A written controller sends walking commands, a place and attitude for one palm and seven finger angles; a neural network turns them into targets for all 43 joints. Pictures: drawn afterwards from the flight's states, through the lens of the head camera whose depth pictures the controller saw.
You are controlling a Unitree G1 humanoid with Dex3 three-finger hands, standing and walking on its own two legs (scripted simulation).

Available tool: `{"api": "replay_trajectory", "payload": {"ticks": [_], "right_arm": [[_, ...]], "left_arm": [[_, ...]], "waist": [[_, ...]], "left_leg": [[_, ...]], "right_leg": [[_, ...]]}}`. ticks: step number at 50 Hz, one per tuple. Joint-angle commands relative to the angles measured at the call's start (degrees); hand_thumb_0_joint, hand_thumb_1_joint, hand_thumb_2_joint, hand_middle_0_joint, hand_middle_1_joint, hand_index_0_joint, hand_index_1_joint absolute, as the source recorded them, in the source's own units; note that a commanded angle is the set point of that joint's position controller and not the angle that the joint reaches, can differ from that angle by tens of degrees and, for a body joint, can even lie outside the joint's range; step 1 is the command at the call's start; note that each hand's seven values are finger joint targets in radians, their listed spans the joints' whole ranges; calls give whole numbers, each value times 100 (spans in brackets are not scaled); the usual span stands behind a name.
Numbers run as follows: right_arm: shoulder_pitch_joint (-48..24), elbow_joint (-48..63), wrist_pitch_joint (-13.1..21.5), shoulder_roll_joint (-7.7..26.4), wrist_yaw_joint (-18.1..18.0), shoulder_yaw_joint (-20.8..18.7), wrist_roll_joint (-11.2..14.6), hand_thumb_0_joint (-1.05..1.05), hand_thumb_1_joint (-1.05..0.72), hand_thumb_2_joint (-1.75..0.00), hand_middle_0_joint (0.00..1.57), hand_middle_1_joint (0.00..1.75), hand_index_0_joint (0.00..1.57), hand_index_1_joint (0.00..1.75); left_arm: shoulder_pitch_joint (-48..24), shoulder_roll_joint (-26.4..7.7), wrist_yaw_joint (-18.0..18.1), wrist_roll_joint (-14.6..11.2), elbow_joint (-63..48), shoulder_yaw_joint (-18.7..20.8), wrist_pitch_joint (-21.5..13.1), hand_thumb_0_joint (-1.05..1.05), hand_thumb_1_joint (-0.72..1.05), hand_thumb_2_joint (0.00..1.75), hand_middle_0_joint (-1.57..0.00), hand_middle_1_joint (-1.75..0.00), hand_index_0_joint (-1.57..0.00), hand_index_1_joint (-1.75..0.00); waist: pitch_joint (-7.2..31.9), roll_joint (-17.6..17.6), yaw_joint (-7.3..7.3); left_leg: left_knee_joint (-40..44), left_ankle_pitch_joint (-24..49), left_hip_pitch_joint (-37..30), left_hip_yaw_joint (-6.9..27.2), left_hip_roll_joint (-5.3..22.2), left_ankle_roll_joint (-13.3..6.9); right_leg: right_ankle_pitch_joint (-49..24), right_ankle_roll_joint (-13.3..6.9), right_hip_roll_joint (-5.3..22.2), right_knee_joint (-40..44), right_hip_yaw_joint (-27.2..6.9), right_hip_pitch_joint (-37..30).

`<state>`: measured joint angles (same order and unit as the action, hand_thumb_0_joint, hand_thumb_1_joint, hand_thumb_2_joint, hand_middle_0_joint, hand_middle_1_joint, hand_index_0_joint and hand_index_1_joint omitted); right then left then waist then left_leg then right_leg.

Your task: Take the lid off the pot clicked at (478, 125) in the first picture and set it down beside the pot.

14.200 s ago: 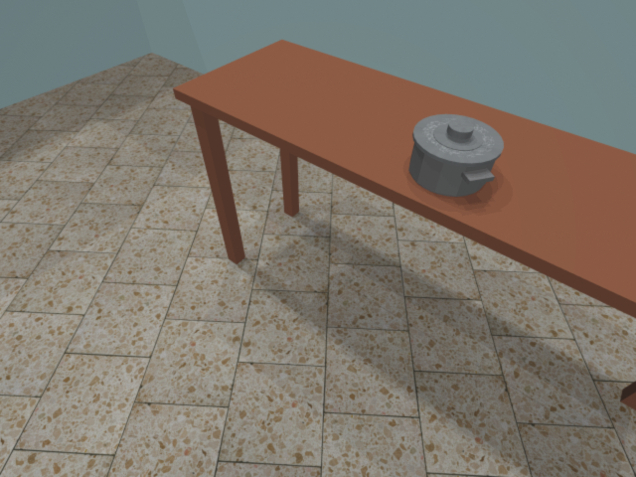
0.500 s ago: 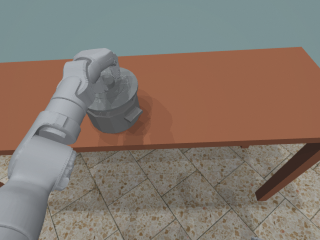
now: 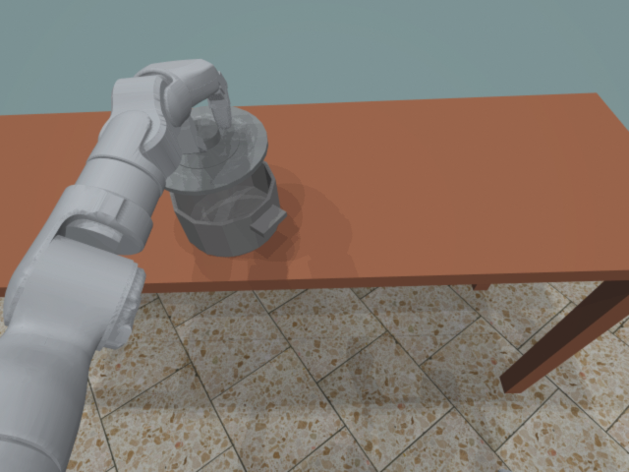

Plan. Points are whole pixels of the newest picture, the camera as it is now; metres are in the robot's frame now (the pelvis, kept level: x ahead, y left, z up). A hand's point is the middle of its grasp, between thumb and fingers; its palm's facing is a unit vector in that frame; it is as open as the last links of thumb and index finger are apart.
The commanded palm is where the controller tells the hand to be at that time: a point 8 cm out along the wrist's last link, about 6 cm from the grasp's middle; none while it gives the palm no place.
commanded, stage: lift the lid straight up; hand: left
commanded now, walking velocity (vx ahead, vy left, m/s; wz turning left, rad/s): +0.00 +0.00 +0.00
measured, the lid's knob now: (201, 134) +0.52 +0.13 +0.15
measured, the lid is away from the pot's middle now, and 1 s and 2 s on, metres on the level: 0.01 0.01 0.11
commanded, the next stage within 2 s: move the lid sideways beside the pot in 0.94 s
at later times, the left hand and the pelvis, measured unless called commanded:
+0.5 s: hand (184, 98) +0.48 +0.12 +0.23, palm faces -0.28 -0.04 -0.96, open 7.6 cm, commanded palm +0.48 +0.12 +0.30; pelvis +0.00 +0.00 +0.00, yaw +0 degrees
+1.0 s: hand (179, 80) +0.49 +0.12 +0.25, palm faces -0.28 -0.06 -0.96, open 7.6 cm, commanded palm +0.48 +0.13 +0.32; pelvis +0.00 +0.00 +0.00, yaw +0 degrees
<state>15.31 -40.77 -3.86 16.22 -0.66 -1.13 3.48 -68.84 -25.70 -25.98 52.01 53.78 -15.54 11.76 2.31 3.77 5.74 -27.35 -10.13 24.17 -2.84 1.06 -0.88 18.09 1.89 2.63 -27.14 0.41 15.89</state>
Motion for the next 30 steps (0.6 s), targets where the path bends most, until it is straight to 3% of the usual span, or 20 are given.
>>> {"api": "replay_trajectory", "payload": {"ticks": [1, 2, 4, 5, 6, 7, 10, 12, 14, 15, 16, 19, 20, 21, 23, 26, 29, 30], "right_arm": [[59, 616, 229, 775, -14, -267, -12, 0, -90, -90, 20, 30, 20, 30], [56, 603, 199, 780, -1, -257, 1, 0, -90, -90, 20, 30, 20, 30], [58, 548, 190, 805, 10, -256, 15, 0, -90, -90, 20, 30, 20, 30], [53, 613, 214, 821, 1, -265, -8, 0, -90, -90, 20, 30, 20, 30], [40, 627, 229, 795, -5, -249, -24, 0, -90, -90, 20, 30, 20, 30], [47, 635, 237, 795, -10, -238, -26, 0, -90, -90, 20, 30, 20, 30], [72, 614, 225, 815, -26, -246, -2, 0, -90, -90, 20, 30, 20, 30], [53, 610, 222, 830, -31, -222, -18, 0, -90, -90, 20, 30, 20, 30], [1, 677, 285, 777, -30, -228, -2, 0, -90, -90, 20, 30, 20, 30], [-12, 718, 300, 764, -22, -245, -5, 0, -90, -90, 20, 30, 20, 30], [27, 677, 289, 782, -4, -254, -33, 0, -90, -90, 20, 30, 20, 30], [-52, 694, 258, 788, 0, -233, -1, 0, -90, -90, 20, 30, 20, 30], [-69, 750, 274, 774, 2, -240, -1, 0, -90, -90, 20, 30, 20, 30], [-57, 679, 240, 794, 4, -225, -2, 0, -90, -90, 20, 30, 20, 30], [-69, 655, 227, 796, -6, -209, 20, 0, -90, -90, 20, 30, 20, 30], [-92, 670, 288, 785, -19, -201, 13, 0, -90, -90, 20, 30, 20, 30], [-76, 664, 358, 790, -36, -200, 4, 0, -90, -90, 20, 30, 20, 30], [-88, 709, 362, 784, -35, -210, 2, 0, -90, -90, 20, 30, 20, 30]], "left_arm": [[-3787, -1389, 311, 149, -1292, 599, 5, 0, 69, 97, -77, -105, -78, -108], [-3757, -1200, 282, 154, -1143, 432, 59, 0, 69, 97, -77, -105, -78, -108], [-3852, -1164, 276, 173, -936, 410, 169, 0, 69, 97, -77, -105, -78, -108], [-3917, -1240, 275, 86, -1225, 528, 124, 0, 69, 97, -77, -105, -78, -108], [-3963, -1427, 272, 166, -1191, 628, 123, 0, 69, 97, -77, -105, -78, -108], [-4176, -1514, 262, 207, -1283, 652, 111, 0, 69, 97, -77, -105, -78, -108], [-3938, -1306, 194, 165, -884, 518, 202, 0, 69, 97, -77, -105, -78, -108], [-4120, -1655, 182, 271, -829, 722, 250, 0, 69, 97, -77, -105, -78, -108], [-4406, -1448, 152, 266, -1171, 522, 203, 0, 69, 97, -77, -105, -78, -108], [-4301, -1189, 115, 193, -1242, 367, 176, 0, 69, 97, -77, -105, -78, -108], [-4174, -1521, 118, 272, -1156, 661, 199, 0, 69, 97, -77, -105, -78, -108], [-4237, -1440, 24, 263, -1048, 551, 276, 0, 69, 97, -77, -105, -78, -108], [-4160, -1202, -7, 170, -1139, 394, 257, 0, 69, 97, -77, -105, -78, -108], [-4114, -1412, -5, 256, -965, 532, 295, 0, 69, 97, -77, -105, -78, -108], [-4373, -1245, -57, 259, -905, 333, 389, 0, 69, 97, -77, -105, -78, -108], [-4632, -1188, -90, 223, -1133, 253, 351, 0, 69, 97, -77, -105, -78, -108], [-4830, -1462, -105, 262, -1151, 454, 346, 0, 69, 97, -77, -105, -78, -108], [-4721, -1286, -115, 169, -1291, 361, 321, 0, 69, 97, -77, -105, -78, -108]], "waist": [[2803, -251, 19], [2614, -235, 53], [2379, -365, 72], [2642, -266, 18], [2799, -335, 11], [2823, -365, 17], [2581, -543, 30], [2587, -668, 11], [2745, -448, 30], [2788, -320, 34], [2865, -446, -27], [2582, -569, 3], [2649, -389, -3], [2554, -520, -6], [2318, -537, 66], [2561, -400, 78], [2709, -374, 30], [2802, -344, 11]], "left_leg": [[-151, 1982, -2735, 251, -310, -357], [-119, 1824, -2656, 236, -322, -351], [-44, 1443, -2509, 215, -310, -335], [-81, 1685, -2624, 221, -316, -358], [-94, 1696, -2632, 228, -335, -361], [-61, 1627, -2626, 249, -339, -359], [-61, 1651, -2441, 196, -333, -381], [-9, 1413, -2348, 194, -355, -378], [-51, 1538, -2556, 202, -361, -379], [-118, 1862, -2670, 212, -342, -390], [-123, 1881, -2680, 243, -333, -372], [-45, 1528, -2493, 183, -364, -377], [-92, 1674, -2538, 181, -379, -397], [-74, 1632, -2469, 202, -366, -377], [-2, 1295, -2377, 171, -382, -375], [-43, 1456, -2571, 247, -379, -365], [-23, 1357, -2625, 254, -391, -369], [-79, 1680, -2698, 265, -378, -383]], "right_leg": [[-2628, -388, -492, 188, 274, 418], [-2523, -389, -505, 234, 287, 522], [-2242, -395, -508, 269, 317, 634], [-2465, -412, -476, 268, 290, 481], [-2532, -393, -484, 225, 253, 357], [-2515, -392, -487, 234, 268, 334], [-2595, -394, -471, 290, 263, 363], [-2519, -374, -478, 276, 246, 265], [-2569, -378, -475, 263, 236, 299], [-2719, -392, -459, 254, 235, 347], [-2695, -381, -479, 213, 237, 278], [-2569, -371, -465, 274, 239, 310], [-2655, -389, -439, 287, 232, 318], [-2584, -382, -466, 260, 242, 320], [-2377, -370, -472, 321, 263, 452], [-2399, -384, -482, 277, 255, 447], [-2362, -392, -476, 285, 234, 361], [-2608, -407, -458, 278, 230, 299]]}}
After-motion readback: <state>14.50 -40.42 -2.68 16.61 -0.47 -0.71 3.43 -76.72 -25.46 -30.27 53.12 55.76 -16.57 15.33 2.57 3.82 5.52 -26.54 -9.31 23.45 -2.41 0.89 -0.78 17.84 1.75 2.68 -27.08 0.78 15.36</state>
